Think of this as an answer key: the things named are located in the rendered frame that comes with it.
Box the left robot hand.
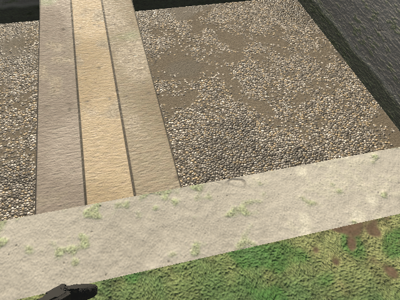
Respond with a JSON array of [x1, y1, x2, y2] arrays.
[[38, 284, 98, 300]]

